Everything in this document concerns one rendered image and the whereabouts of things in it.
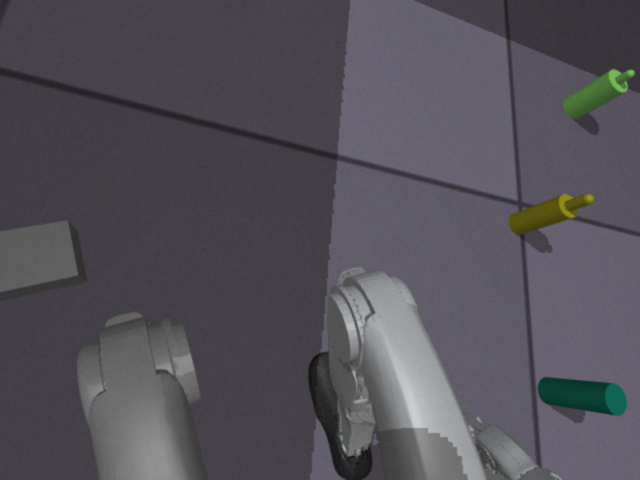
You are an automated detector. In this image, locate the right robot hand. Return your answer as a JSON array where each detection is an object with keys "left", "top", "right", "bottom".
[{"left": 462, "top": 409, "right": 540, "bottom": 480}]

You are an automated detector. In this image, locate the right robot foot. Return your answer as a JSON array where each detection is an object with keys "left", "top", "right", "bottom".
[{"left": 308, "top": 352, "right": 372, "bottom": 480}]

